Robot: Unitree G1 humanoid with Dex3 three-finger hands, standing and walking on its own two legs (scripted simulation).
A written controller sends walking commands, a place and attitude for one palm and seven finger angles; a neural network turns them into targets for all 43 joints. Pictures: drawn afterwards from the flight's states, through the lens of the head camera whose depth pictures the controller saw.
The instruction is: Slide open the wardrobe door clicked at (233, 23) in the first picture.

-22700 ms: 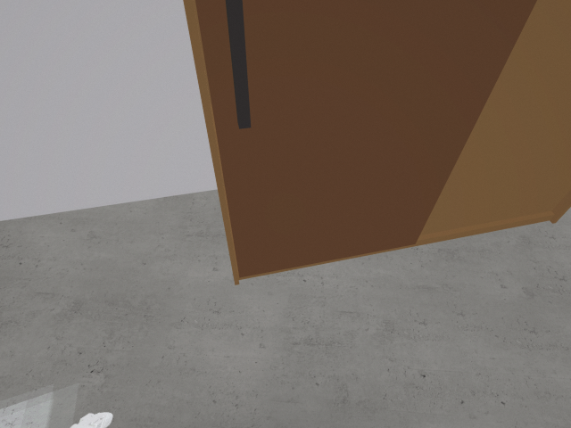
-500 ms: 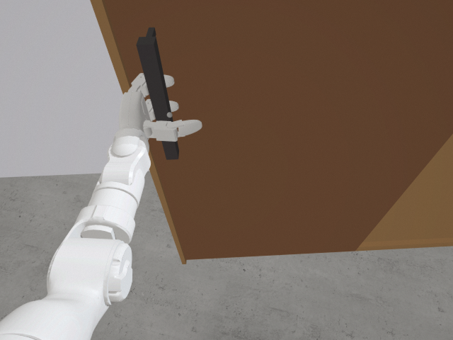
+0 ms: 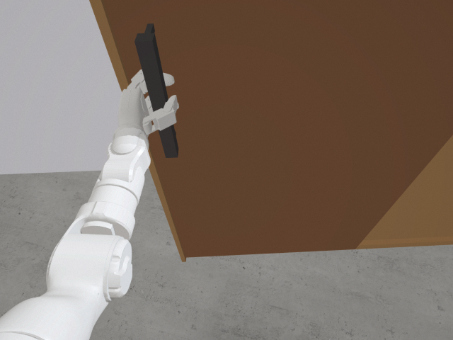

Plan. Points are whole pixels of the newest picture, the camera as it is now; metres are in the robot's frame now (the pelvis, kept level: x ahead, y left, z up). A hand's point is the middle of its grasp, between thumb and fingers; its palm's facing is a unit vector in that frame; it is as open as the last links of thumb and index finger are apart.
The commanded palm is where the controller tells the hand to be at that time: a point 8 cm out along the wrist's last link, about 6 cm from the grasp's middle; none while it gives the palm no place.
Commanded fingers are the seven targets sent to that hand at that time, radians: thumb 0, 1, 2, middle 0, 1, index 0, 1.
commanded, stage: grip the handle and tug to test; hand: left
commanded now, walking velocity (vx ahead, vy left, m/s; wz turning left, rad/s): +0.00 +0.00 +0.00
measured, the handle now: (162, 98) +0.52 +0.13 +0.15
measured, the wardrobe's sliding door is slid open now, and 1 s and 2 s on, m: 0.00 0.00 0.00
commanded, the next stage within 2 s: tug the door sideways, standing still in 0.60 s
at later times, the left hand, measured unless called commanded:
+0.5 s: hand (169, 112) +0.47 +0.11 +0.16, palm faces +0.05 -1.00 +0.01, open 6.1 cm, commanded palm +0.42 +0.15 +0.16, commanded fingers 0.00 0.90 0.90 -0.45 -1.40 -0.45 -1.40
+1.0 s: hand (170, 110) +0.47 +0.10 +0.17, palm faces +0.09 -1.00 -0.01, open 6.1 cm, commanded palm +0.44 +0.12 +0.16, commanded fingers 0.00 0.90 0.90 -0.45 -1.40 -0.45 -1.40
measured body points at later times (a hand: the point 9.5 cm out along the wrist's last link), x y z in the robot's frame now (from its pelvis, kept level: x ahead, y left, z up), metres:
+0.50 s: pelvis +0.01 +0.00 +0.00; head +0.03 -0.02 +0.45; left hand +0.46 +0.16 +0.17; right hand +0.09 -0.26 -0.12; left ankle +0.01 +0.12 -0.73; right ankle -0.02 -0.10 -0.73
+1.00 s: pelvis +0.03 -0.01 +0.00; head +0.05 -0.02 +0.45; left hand +0.46 +0.16 +0.17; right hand +0.17 -0.24 -0.11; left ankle +0.01 +0.12 -0.73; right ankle -0.02 -0.10 -0.73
